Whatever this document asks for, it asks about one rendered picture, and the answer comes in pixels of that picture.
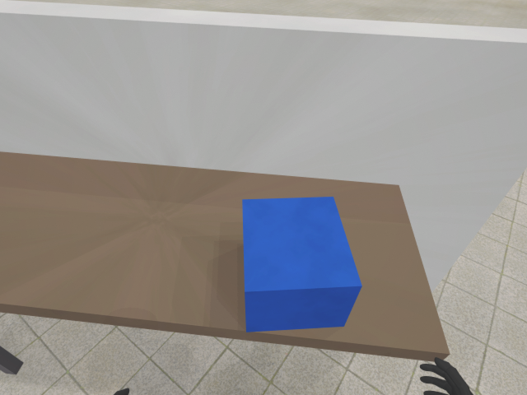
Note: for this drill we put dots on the right robot hand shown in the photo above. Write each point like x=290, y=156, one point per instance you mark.
x=453, y=383

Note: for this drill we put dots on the carton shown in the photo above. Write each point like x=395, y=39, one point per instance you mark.
x=299, y=269

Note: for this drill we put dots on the table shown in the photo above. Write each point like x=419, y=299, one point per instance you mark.
x=161, y=247

